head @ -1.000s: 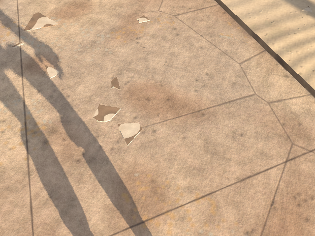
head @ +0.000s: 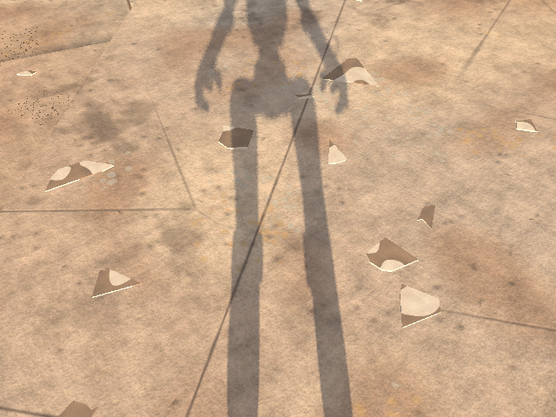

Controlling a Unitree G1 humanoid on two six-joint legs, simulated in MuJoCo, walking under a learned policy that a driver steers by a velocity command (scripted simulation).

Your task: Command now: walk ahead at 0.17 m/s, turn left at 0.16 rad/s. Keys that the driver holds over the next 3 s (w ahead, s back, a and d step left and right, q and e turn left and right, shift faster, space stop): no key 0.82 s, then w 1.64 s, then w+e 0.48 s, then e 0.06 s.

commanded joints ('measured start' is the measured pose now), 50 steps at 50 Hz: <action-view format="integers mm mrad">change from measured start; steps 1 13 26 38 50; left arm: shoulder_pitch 92 9 48 45 109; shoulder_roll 221 112 102 96 36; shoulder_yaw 44 1 -16 -17 -30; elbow -28 8 83 177 192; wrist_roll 43 -11 10 10 -15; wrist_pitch -32 12 42 53 -20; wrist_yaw -2 8 21 39 30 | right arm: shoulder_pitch -59 -48 -74 -105 -19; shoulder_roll -61 -52 -89 -79 -125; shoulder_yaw -10 -27 -36 -34 -51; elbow -108 -31 31 143 220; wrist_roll -10 -1 -4 -2 17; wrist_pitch -35 -6 -24 -23 -62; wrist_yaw -11 1 1 -9 -1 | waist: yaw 4 -2 19 20 14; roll -241 -149 27 -6 145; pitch -5 -29 -48 3 122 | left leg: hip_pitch -277 88 189 158 -17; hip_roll -12 65 154 130 285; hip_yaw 33 152 24 44 -286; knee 166 -146 -37 -79 -298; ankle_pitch -215 219 607 409 -516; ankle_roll -10 -73 39 27 167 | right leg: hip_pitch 200 116 88 83 -64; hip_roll -329 -172 -55 -50 -8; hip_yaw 448 107 15 2 -25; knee -233 -119 -64 -110 85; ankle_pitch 101 581 238 119 -233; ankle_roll -198 -134 31 40 -80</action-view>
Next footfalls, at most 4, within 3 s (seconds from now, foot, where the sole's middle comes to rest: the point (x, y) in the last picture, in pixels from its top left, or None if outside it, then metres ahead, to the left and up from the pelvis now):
0.28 left None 0.12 0.13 -0.77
1.40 left None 0.37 0.14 -0.77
1.94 right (336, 355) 0.67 -0.11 -0.77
2.48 left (246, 258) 0.98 0.13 -0.77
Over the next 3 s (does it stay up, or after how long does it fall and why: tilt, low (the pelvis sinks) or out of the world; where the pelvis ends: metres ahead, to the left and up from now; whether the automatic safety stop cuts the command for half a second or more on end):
stays up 1.08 0.01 -0.01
